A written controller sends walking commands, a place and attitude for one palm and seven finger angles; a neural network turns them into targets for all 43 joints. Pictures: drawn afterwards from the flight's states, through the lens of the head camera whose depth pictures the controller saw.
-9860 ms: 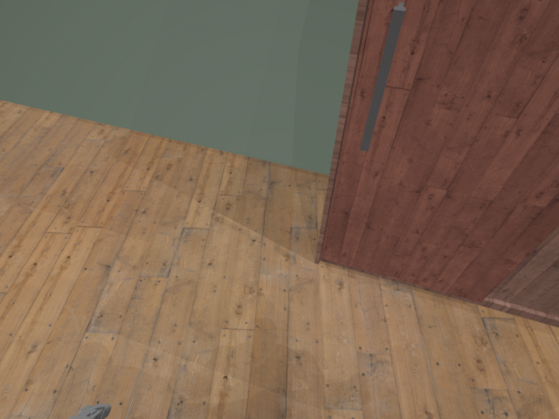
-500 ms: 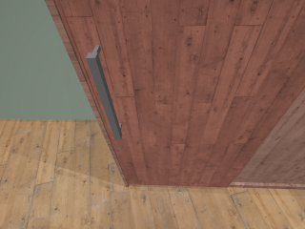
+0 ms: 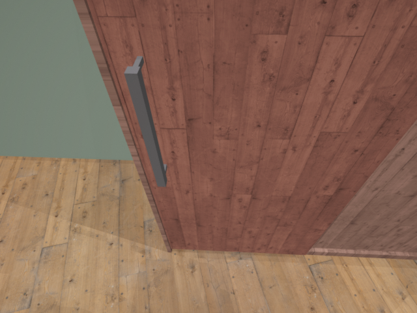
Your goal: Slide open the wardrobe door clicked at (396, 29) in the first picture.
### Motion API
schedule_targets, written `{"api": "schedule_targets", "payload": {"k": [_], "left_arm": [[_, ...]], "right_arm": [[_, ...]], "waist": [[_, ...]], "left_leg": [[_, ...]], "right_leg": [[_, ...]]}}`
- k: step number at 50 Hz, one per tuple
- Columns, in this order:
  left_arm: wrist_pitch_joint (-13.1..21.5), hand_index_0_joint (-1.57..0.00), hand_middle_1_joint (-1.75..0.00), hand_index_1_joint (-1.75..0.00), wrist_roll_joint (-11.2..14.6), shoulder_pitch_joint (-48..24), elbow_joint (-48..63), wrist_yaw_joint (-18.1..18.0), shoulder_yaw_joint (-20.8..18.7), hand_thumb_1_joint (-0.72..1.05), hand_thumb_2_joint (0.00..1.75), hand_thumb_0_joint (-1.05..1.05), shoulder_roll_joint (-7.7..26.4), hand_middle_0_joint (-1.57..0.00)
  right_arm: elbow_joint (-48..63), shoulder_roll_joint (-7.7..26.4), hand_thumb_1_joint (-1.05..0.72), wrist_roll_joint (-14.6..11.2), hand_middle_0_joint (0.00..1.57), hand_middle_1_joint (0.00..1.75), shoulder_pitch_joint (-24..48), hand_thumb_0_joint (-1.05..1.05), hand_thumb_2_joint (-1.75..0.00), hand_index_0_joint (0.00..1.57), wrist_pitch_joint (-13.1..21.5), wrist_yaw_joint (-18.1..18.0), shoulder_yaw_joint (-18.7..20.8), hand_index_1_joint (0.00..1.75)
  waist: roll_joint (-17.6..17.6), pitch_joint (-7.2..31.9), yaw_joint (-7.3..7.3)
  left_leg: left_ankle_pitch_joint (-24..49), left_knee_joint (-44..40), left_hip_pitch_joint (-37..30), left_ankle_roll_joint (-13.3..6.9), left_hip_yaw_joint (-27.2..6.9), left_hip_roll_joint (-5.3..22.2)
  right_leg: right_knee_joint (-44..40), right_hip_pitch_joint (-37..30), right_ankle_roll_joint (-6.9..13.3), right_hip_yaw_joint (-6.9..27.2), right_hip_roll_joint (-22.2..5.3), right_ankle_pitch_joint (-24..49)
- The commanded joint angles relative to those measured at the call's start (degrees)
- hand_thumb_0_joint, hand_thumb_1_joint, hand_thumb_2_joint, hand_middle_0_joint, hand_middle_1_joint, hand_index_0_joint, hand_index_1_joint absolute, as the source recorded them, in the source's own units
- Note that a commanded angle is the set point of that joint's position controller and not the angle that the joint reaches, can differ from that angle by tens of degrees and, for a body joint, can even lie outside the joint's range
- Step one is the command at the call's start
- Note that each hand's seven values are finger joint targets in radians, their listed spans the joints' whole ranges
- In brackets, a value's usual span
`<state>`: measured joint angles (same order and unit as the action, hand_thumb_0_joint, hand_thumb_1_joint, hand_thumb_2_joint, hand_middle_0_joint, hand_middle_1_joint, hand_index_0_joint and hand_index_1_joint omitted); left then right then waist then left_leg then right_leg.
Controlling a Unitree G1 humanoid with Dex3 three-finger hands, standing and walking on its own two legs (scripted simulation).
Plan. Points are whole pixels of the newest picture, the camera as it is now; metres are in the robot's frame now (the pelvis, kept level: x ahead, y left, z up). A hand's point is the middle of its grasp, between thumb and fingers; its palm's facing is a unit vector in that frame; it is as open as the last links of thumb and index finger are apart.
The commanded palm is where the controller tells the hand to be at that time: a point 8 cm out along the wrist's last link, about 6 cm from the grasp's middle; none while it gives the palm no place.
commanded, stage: look again from close up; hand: left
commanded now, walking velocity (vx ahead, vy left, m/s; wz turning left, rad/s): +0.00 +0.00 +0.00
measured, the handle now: (152, 132) +0.46 +0.16 +0.08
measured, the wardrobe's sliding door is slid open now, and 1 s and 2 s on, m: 0.00 0.00 0.00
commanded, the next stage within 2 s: raise the hand with hooked fingers in 0.60 s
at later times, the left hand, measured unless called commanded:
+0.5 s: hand out of the picture +0.00 +0.18 -0.17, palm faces +0.04 -0.98 -0.20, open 7.3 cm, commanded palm none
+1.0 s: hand (119, 265) +0.19 +0.17 +0.02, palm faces +0.01 -1.00 +0.00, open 7.9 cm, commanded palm +0.12 +0.25 -0.03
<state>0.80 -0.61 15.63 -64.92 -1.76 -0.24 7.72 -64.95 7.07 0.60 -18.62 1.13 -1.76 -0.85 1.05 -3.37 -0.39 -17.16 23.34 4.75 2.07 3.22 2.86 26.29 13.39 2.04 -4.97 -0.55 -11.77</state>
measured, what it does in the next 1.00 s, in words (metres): stands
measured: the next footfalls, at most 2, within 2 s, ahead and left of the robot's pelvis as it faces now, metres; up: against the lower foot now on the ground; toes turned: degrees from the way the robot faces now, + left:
none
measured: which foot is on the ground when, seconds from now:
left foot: down 0.00-1.00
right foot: down 0.00-1.00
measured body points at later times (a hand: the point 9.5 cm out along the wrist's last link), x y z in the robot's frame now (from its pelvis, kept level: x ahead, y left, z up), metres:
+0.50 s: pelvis +0.00 +0.01 +0.00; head +0.02 +0.00 +0.45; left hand +0.00 +0.23 -0.16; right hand -0.02 -0.19 -0.17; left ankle -0.05 +0.14 -0.74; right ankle +0.03 -0.10 -0.74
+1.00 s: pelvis -0.03 +0.01 -0.04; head -0.02 +0.01 +0.41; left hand +0.19 +0.23 +0.02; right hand +0.16 -0.26 -0.08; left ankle -0.05 +0.14 -0.74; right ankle +0.03 -0.10 -0.74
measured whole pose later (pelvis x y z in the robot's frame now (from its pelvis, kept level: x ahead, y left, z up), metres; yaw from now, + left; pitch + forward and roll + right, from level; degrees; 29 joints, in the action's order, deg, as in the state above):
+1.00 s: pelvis -0.03 +0.01 -0.04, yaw +0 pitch +6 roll +1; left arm 29.4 13.0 19.9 -6.4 12.2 -6.3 8.6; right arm -35.2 16.2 -1.2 -10.8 17.6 0.0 4.0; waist -1.5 5.4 1.6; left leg -25.8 46.3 26.2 0.9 3.6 1.7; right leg 46.9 34.2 1.2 -3.8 -3.1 -18.6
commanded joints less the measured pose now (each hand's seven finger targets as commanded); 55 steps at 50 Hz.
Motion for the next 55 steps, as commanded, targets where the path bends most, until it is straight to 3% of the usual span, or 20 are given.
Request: {"api": "schedule_targets", "payload": {"k": [1,8,20,34,35,36,37,38,39,40,41,42,43,45,46,47,48,49,52,55], "left_arm": [[0.65,-0.20,-0.30,-0.30,0.02,3.30,1.80,-0.15,-1.09,0.90,0.90,0.00,5.95,-0.20],[0.78,-0.20,-0.30,-0.30,-0.07,3.38,1.83,-0.25,-1.03,0.90,0.90,0.00,5.64,-0.20],[0.63,-0.20,-0.30,-0.30,-0.11,3.21,1.85,-0.24,-1.05,0.90,0.90,0.00,5.70,-0.20],[0.87,-0.20,-0.30,-0.30,-0.14,3.07,1.94,-0.29,-1.18,0.90,0.90,0.00,6.10,-0.20],[1.76,-0.20,-0.30,-0.30,-0.29,9.60,-0.99,-2.52,-1.15,0.90,0.90,0.00,8.01,-0.20],[14.57,-0.20,-0.32,-0.32,12.23,-36.67,87.36,-1.44,-3.59,0.88,0.89,0.00,18.42,-0.20],[13.55,-0.20,-0.33,-0.33,9.41,-27.45,85.09,-5.47,-10.23,0.85,0.88,0.00,24.06,-0.20],[5.43,-0.21,-0.34,-0.34,7.74,1.63,68.62,-5.60,0.70,0.83,0.87,0.00,4.84,-0.21],[2.57,-0.21,-0.36,-0.36,10.00,4.61,62.95,-5.06,4.01,0.81,0.86,0.00,-1.82,-0.21],[5.44,-0.21,-0.37,-0.37,10.86,-2.00,68.70,-4.27,2.52,0.78,0.85,0.00,1.06,-0.21],[8.82,-0.21,-0.39,-0.39,10.40,-1.13,68.04,-3.13,-1.21,0.76,0.84,0.00,4.15,-0.21],[11.96,-0.21,-0.40,-0.40,10.42,4.58,63.95,-1.22,-3.16,0.74,0.83,0.00,4.10,-0.21],[15.71,-0.21,-0.42,-0.42,11.22,11.13,61.21,1.61,-3.05,0.71,0.82,0.00,1.74,-0.21],[24.37,-0.22,-0.45,-0.45,13.61,21.27,56.40,8.48,-5.09,0.67,0.80,0.00,0.04,-0.22],[29.00,-0.22,-0.47,-0.47,14.78,22.90,57.19,12.21,-6.73,0.64,0.79,0.00,1.32,-0.22],[32.50,-0.22,-0.48,-0.48,14.97,24.04,55.20,16.38,-11.21,0.62,0.78,0.00,5.51,-0.22],[33.88,-0.22,-0.50,-0.50,14.80,24.21,56.81,18.76,-12.39,0.60,0.77,0.00,7.11,-0.22],[33.08,-0.22,-0.51,-0.51,14.48,21.80,59.03,19.81,-12.51,0.57,0.76,0.00,8.24,-0.22],[27.93,-0.23,-0.55,-0.55,16.63,13.82,69.60,18.36,-13.15,0.50,0.73,0.00,9.58,-0.23],[28.52,-0.23,-0.60,-0.60,15.08,7.06,82.01,13.57,-12.00,0.43,0.70,0.00,9.35,-0.23]], "right_arm": [[0.73,4.06,-0.90,0.27,0.20,0.30,-5.68,0.00,-0.90,0.20,0.47,-0.32,0.83,0.30],[0.59,4.14,-0.90,0.15,0.20,0.30,-5.73,0.00,-0.90,0.20,0.78,-0.46,0.97,0.30],[0.84,4.23,-0.90,0.21,0.20,0.30,-5.14,0.00,-0.90,0.20,0.60,-0.50,1.11,0.30],[0.87,4.51,-0.90,0.21,0.20,0.30,-4.31,0.00,-0.90,0.20,0.67,-0.58,1.31,0.30],[4.78,8.00,-0.90,-0.51,0.20,0.30,3.63,0.00,-0.90,0.20,1.22,0.06,2.43,0.30],[25.04,17.70,-0.90,-3.38,0.20,0.30,3.52,0.00,-0.90,0.20,10.51,-2.72,1.97,0.30],[22.72,12.55,-0.90,-3.44,0.20,0.30,9.07,0.00,-0.90,0.20,14.98,-4.39,0.66,0.30],[25.17,10.09,-0.90,-2.92,0.20,0.30,7.10,0.00,-0.90,0.20,17.75,-3.77,1.67,0.30],[22.42,10.87,-0.90,-4.31,0.20,0.30,6.90,0.00,-0.90,0.20,18.55,-3.94,1.44,0.30],[25.57,13.62,-0.90,-3.93,0.20,0.30,7.85,0.00,-0.90,0.20,19.69,-3.86,2.56,0.30],[26.40,14.46,-0.90,-2.82,0.20,0.30,6.50,0.00,-0.90,0.20,20.62,-3.67,3.84,0.30],[28.46,14.12,-0.90,-2.39,0.20,0.30,6.89,0.00,-0.90,0.20,21.20,-2.99,4.40,0.30],[30.37,13.59,-0.90,-1.78,0.20,0.30,7.21,0.00,-0.90,0.20,21.56,-2.06,4.73,0.30],[33.54,13.37,-0.90,-1.54,0.20,0.30,8.84,0.00,-0.90,0.20,21.19,0.06,5.77,0.30],[35.46,13.87,-0.90,-1.20,0.20,0.30,10.24,0.00,-0.90,0.20,20.50,1.24,6.21,0.30],[37.13,14.96,-0.90,-1.23,0.20,0.30,10.29,0.00,-0.90,0.20,19.33,2.61,6.95,0.30],[39.68,14.98,-0.90,-1.57,0.20,0.30,11.83,0.00,-0.90,0.20,18.44,2.99,7.10,0.30],[41.61,14.96,-0.90,-1.99,0.20,0.30,12.81,0.00,-0.90,0.20,17.43,2.95,6.93,0.30],[46.81,14.74,-0.90,-2.80,0.20,0.30,12.46,0.00,-0.90,0.20,14.48,1.56,6.42,0.30],[48.15,13.04,-0.90,-2.22,0.20,0.30,8.66,0.00,-0.90,0.20,14.29,0.32,5.58,0.30]], "waist": [[-0.70,-2.11,0.12],[-0.32,-1.25,-0.07],[-1.49,-1.65,0.05],[-0.66,-0.70,-0.03],[-3.63,2.31,-2.66],[7.89,29.27,4.51],[14.28,23.63,1.05],[10.83,17.15,0.50],[0.77,8.53,1.60],[-5.57,2.20,3.16],[-10.51,3.51,3.50],[-11.81,1.96,1.86],[-13.91,3.96,-0.12],[-17.81,4.36,-2.32],[-15.40,5.47,-2.66],[-9.52,6.50,-3.29],[-5.78,8.56,-3.72],[-4.53,9.45,-4.12],[-4.38,12.28,-3.48],[3.69,17.26,-1.44]], "left_leg": [[5.03,-4.83,7.24,-2.78,-2.22,3.01],[8.08,-4.90,7.12,-2.82,-2.42,3.33],[7.01,-4.99,6.75,-2.99,-2.41,3.28],[9.42,-4.59,5.43,-2.86,-2.23,3.34],[12.95,8.76,7.73,-1.50,0.85,4.32],[14.83,0.27,-1.85,-3.14,-1.32,-2.73],[14.07,0.80,-1.74,-2.88,0.93,-2.21],[15.55,-1.07,5.20,-2.88,-1.29,-1.41],[11.62,0.64,8.43,-2.48,-2.35,-1.12],[6.29,2.20,12.03,-3.03,-4.12,-1.49],[2.78,4.86,14.33,-3.26,-3.41,-2.41],[0.52,6.95,17.77,-2.85,-2.94,-3.03],[-0.73,9.51,21.25,-2.35,-2.35,-3.57],[-2.53,14.55,29.58,-1.32,-1.49,-3.92],[-2.34,17.21,31.75,-0.98,-0.96,-4.36],[-0.57,19.67,31.64,-0.63,-0.81,-4.59],[-0.17,21.59,33.00,-1.15,0.27,-5.23],[-1.26,22.26,35.04,-1.72,1.00,-5.49],[-5.09,22.86,36.46,-2.51,0.81,-5.76],[-2.13,23.86,32.46,-2.84,-0.73,-4.42]], "right_leg": [[-5.46,-2.85,0.80,7.18,-5.92,1.72],[-3.53,-4.57,0.66,6.18,-6.06,7.68],[-3.76,-3.71,0.56,6.65,-5.92,6.47],[-3.30,-4.55,0.69,6.49,-6.25,10.76],[-0.59,-5.94,-0.64,9.24,-9.56,38.18],[1.73,-12.29,-0.29,8.09,-4.76,22.94],[3.92,-9.60,0.27,8.17,-1.97,11.84],[3.80,-5.81,0.37,3.49,-1.30,4.91],[1.94,-0.78,-1.07,1.30,-1.37,3.54],[0.94,4.07,-2.04,1.37,-1.54,-1.44],[0.72,7.38,-2.45,1.20,-1.59,-7.36],[1.58,9.49,-2.19,1.28,-1.88,-11.42],[3.79,10.52,-2.11,1.49,-1.84,-14.09],[8.87,12.16,-1.79,2.13,-1.72,-14.96],[10.98,11.95,-1.38,3.07,-1.92,-12.58],[13.57,11.22,0.00,4.18,-2.32,-8.95],[15.33,11.92,0.19,4.43,-2.62,-6.95],[16.19,13.22,0.05,4.88,-2.81,-7.49],[15.79,14.41,-0.69,6.44,-2.28,-14.42],[18.84,15.77,-0.71,5.12,-1.33,-9.64]]}}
